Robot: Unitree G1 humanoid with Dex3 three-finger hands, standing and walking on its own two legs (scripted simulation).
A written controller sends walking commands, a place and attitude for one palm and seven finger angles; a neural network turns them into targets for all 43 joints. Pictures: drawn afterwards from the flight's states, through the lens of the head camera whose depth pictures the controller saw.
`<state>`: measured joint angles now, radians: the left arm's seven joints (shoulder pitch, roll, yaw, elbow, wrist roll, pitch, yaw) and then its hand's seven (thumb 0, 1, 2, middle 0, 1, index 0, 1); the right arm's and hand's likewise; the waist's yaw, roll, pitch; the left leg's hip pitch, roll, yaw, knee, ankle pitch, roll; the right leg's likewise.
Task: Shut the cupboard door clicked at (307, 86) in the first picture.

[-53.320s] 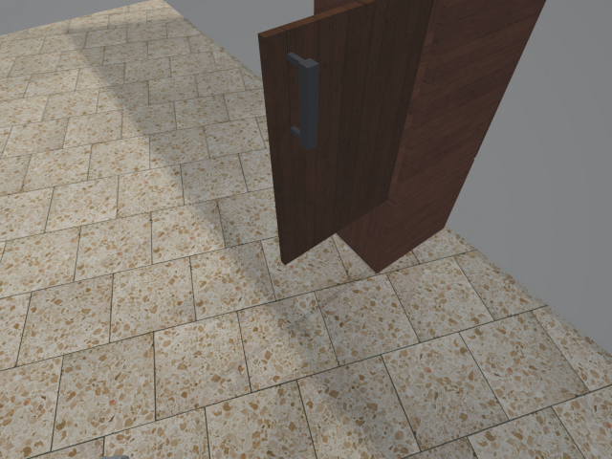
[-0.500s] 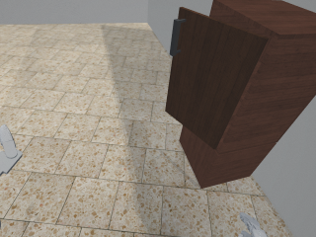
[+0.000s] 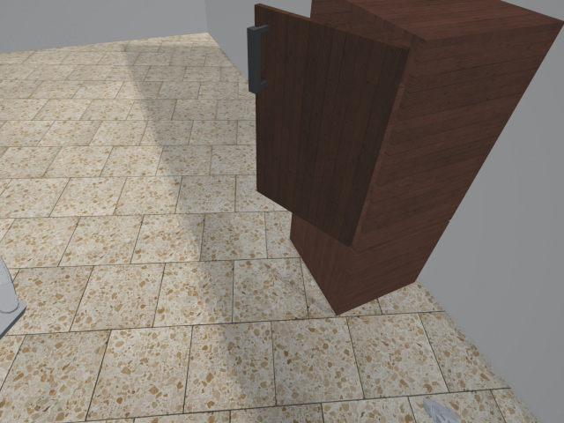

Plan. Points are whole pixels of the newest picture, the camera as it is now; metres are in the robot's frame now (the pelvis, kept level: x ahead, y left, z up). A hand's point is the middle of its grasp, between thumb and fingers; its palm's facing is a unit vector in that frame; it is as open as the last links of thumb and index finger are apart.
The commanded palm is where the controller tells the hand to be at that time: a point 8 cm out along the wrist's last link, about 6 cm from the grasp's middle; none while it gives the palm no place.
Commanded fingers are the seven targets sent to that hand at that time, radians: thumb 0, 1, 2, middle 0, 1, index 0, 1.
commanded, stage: stop stepping back and stand still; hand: left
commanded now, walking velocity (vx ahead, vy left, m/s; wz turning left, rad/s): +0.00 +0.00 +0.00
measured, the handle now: (259, 59) +0.90 +0.09 +0.14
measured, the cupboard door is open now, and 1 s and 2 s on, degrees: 26 26 26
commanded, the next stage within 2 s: let the arm hang, fingers relaxed in 0.60 s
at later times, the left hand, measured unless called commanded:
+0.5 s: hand (17, 291) +0.21 +0.29 +0.16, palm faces +0.46 -0.78 -0.42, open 7.4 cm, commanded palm +0.16 +0.31 +0.18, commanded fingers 0.00 0.90 0.90 -0.20 -0.30 -0.20 -0.30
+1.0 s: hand out of the picture +0.06 +0.18 -0.16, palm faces -0.05 -0.98 -0.18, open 7.3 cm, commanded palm none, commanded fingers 0.00 0.90 0.90 -0.20 -0.30 -0.20 -0.30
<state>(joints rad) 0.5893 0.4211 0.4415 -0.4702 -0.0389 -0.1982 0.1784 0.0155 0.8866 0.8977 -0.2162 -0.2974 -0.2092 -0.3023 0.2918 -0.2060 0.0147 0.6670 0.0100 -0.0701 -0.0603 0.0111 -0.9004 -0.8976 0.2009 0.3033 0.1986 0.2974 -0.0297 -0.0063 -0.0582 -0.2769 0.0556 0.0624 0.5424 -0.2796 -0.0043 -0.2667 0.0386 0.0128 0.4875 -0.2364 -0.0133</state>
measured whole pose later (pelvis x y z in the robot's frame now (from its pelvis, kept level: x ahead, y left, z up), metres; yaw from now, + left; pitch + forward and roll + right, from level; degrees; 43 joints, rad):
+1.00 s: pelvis -0.02 +0.02 -0.01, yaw +0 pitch +0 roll +1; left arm 0.29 0.17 -0.03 0.75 0.02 0.06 0.01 0.01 0.92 0.90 -0.21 -0.29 -0.20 -0.30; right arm 0.21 -0.27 0.00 0.86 -0.02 0.02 0.01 0.01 -0.91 -0.90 0.20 0.30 0.20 0.30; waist -0.04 -0.02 0.04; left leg -0.30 0.00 0.09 0.56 -0.26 0.03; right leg -0.32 -0.02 0.03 0.59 -0.26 0.02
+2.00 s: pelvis +0.01 +0.01 +0.01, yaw -1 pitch -1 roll +0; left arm 0.28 0.18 0.01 1.13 0.02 0.00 0.03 0.01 0.91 0.90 -0.20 -0.29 -0.20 -0.30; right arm 0.28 -0.18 -0.01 1.11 -0.01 0.00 -0.02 0.00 -0.91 -0.90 0.20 0.30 0.20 0.30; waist -0.01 0.00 0.02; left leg -0.15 0.02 0.09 0.39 -0.22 0.02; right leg -0.18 0.00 0.04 0.39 -0.20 0.01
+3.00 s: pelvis -0.01 +0.04 +0.00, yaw +11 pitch -1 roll -2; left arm 0.20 0.22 0.07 1.00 0.02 0.07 0.03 0.01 0.91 0.90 -0.20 -0.29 -0.20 -0.30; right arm 0.24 -0.17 -0.03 1.00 -0.03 0.04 0.00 0.00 -0.91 -0.90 0.20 0.30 0.20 0.30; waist -0.01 -0.05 0.09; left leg -0.30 -0.03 0.02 0.59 -0.28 0.07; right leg -0.38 -0.05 -0.04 0.93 -0.45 0.03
